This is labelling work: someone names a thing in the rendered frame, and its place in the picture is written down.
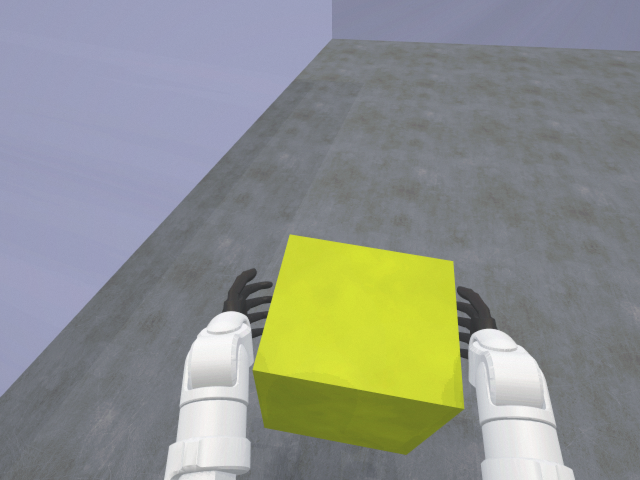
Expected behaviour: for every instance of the robot left hand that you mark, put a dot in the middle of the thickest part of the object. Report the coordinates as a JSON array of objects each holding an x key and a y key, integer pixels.
[{"x": 239, "y": 292}]

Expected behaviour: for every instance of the robot right hand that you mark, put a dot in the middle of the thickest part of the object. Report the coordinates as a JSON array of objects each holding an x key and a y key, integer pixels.
[{"x": 479, "y": 313}]

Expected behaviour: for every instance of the carton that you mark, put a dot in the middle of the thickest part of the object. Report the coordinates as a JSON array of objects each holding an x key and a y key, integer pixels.
[{"x": 360, "y": 346}]

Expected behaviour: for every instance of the robot left forearm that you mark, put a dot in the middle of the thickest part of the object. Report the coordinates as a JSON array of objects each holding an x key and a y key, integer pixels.
[{"x": 211, "y": 439}]

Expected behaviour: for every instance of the robot right forearm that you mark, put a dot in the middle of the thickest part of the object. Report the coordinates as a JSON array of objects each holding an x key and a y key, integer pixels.
[{"x": 515, "y": 411}]

